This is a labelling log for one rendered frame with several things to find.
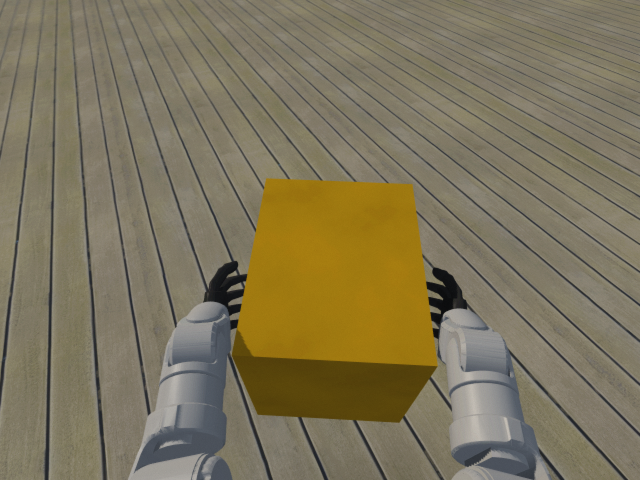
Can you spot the left robot hand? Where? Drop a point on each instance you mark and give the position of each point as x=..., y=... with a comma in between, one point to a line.
x=219, y=285

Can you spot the robot left upper arm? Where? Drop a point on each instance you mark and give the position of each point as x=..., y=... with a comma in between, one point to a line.
x=204, y=466

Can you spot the carton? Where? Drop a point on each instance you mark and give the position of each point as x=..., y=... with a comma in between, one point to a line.
x=335, y=319

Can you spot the robot left forearm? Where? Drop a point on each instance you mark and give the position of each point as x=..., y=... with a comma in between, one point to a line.
x=189, y=418

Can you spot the robot right forearm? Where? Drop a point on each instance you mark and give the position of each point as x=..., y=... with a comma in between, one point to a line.
x=488, y=428

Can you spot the right robot hand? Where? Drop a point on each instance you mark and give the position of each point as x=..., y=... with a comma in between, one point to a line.
x=451, y=294

